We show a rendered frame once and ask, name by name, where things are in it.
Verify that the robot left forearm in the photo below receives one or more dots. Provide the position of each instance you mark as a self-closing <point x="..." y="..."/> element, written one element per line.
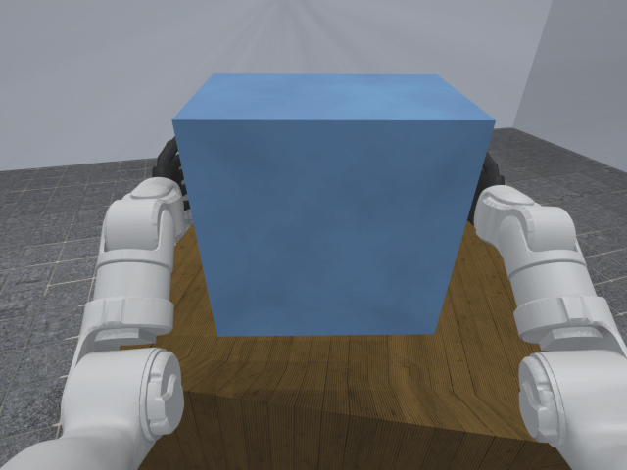
<point x="131" y="298"/>

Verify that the left robot hand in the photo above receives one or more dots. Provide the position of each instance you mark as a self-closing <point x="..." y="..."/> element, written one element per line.
<point x="168" y="165"/>

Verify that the carton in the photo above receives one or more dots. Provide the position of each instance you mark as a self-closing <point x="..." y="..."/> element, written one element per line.
<point x="329" y="204"/>

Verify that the pedestal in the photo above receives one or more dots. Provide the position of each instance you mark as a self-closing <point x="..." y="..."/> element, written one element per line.
<point x="443" y="401"/>

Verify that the robot right forearm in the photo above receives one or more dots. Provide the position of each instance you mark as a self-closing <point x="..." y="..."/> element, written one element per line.
<point x="557" y="305"/>

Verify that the robot left upper arm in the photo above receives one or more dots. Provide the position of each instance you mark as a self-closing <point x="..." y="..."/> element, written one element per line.
<point x="117" y="404"/>

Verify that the robot right upper arm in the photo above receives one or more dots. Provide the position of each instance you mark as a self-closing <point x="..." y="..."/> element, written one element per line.
<point x="577" y="402"/>

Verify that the right robot hand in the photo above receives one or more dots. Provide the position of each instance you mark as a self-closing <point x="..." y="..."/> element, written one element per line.
<point x="489" y="176"/>

